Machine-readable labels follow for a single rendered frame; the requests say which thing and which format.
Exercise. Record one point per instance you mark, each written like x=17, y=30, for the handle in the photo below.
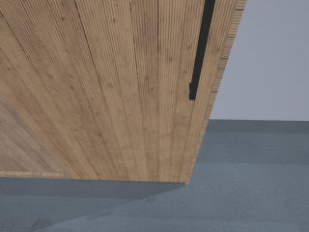
x=201, y=47

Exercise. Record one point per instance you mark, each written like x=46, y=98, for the wardrobe door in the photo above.
x=104, y=84
x=21, y=150

